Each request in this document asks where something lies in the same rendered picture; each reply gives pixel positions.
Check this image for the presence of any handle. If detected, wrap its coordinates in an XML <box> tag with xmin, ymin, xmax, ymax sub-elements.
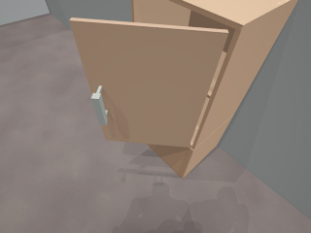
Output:
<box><xmin>90</xmin><ymin>85</ymin><xmax>108</xmax><ymax>125</ymax></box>

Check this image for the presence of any cupboard door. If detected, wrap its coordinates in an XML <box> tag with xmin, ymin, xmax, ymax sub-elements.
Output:
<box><xmin>69</xmin><ymin>17</ymin><xmax>228</xmax><ymax>148</ymax></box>

